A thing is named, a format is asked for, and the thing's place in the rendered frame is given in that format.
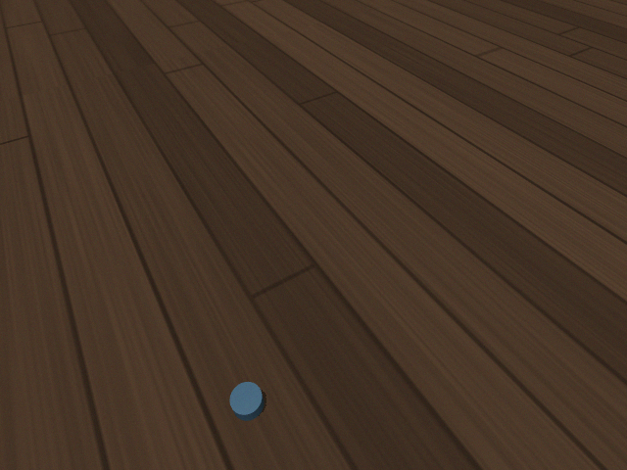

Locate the tin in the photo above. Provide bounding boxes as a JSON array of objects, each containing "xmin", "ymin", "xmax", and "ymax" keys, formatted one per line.
[{"xmin": 229, "ymin": 382, "xmax": 264, "ymax": 421}]

